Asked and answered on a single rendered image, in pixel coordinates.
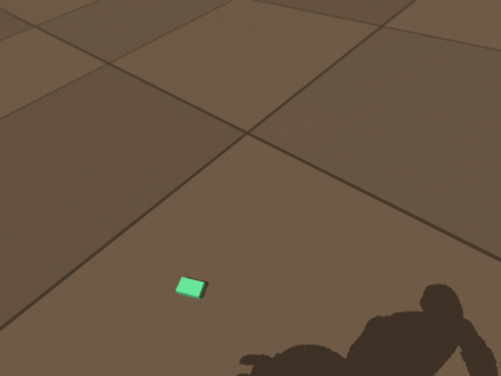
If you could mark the small box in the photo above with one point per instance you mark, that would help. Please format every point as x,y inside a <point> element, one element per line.
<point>190,287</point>

